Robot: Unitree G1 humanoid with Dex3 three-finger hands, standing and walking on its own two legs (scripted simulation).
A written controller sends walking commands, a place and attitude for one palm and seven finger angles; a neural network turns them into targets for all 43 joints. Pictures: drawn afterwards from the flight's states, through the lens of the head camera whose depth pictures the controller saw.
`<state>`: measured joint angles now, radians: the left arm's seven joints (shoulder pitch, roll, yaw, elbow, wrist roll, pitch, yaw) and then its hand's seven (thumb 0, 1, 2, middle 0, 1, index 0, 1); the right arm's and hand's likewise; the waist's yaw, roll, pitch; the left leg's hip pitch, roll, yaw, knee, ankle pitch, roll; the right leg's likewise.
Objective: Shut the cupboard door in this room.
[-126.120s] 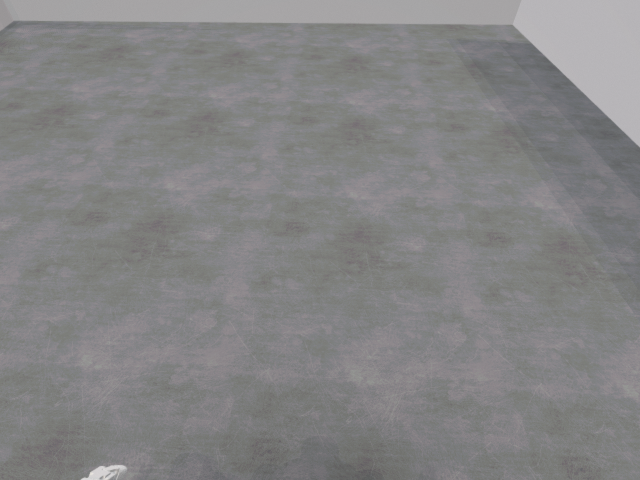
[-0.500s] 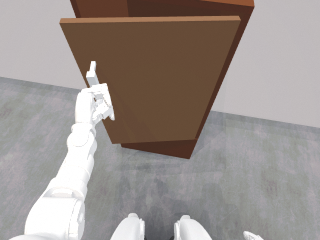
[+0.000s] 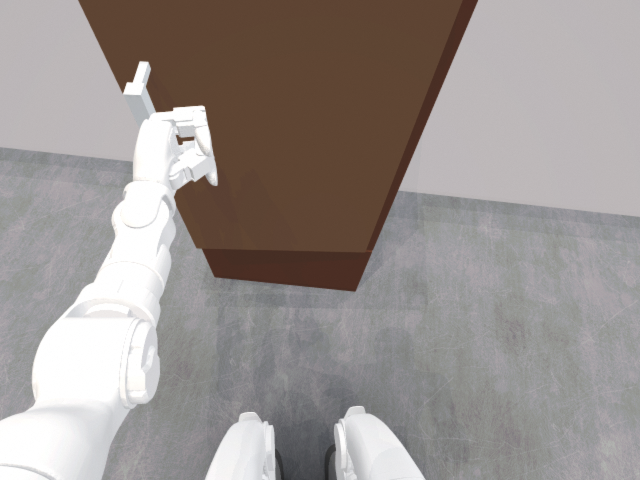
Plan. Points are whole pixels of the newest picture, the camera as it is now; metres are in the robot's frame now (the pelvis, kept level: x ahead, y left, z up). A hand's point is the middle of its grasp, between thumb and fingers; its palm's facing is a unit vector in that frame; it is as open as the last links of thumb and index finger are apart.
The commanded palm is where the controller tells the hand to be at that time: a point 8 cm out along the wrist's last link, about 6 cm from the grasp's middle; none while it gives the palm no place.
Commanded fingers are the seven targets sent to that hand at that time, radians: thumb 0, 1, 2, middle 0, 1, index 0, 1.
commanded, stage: push the door shut along its arc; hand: left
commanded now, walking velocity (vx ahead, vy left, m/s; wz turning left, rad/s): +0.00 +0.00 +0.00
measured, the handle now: (156, 121) +0.56 +0.17 +0.06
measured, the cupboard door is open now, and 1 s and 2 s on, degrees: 5 0 0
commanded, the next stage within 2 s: pull the fist back off the door in 0.92 s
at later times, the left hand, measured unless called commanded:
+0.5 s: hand (232, 121) +0.56 +0.07 +0.07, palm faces -0.23 -0.97 -0.05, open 2.8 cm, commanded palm +0.56 +0.11 +0.07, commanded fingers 0.00 0.90 0.90 -1.30 -1.50 -1.30 -1.50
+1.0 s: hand (234, 118) +0.56 +0.07 +0.07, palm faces -0.32 -0.95 -0.05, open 3.1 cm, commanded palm +0.61 +0.07 +0.07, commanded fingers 0.00 0.90 0.90 -1.30 -1.50 -1.30 -1.50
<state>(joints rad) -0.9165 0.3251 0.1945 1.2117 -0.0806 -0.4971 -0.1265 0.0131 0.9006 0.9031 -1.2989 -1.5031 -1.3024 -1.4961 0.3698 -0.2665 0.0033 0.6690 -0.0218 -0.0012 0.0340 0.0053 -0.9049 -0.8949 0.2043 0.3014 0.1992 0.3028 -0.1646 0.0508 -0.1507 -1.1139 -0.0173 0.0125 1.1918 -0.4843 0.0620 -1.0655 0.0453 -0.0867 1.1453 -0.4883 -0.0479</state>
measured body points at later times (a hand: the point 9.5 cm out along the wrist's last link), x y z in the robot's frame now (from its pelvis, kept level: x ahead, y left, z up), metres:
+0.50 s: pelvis +0.00 -0.01 -0.01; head +0.16 +0.00 +0.41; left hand +0.56 +0.13 +0.07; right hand -0.03 -0.27 -0.12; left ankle +0.04 +0.08 -0.64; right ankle +0.03 -0.10 -0.64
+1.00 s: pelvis -0.02 -0.01 -0.03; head +0.16 +0.03 +0.38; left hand +0.57 +0.12 +0.08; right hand -0.05 -0.27 -0.12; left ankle +0.04 +0.08 -0.64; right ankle +0.03 -0.10 -0.64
